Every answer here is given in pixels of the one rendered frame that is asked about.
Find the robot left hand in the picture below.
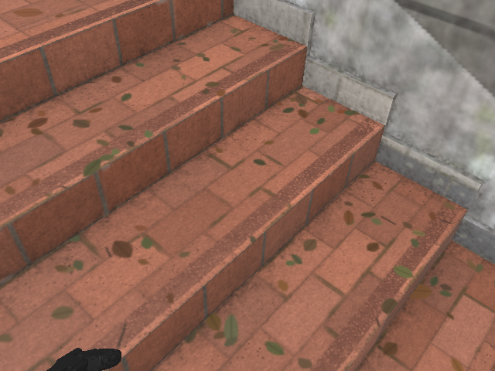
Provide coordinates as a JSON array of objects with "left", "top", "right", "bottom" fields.
[{"left": 47, "top": 348, "right": 121, "bottom": 371}]

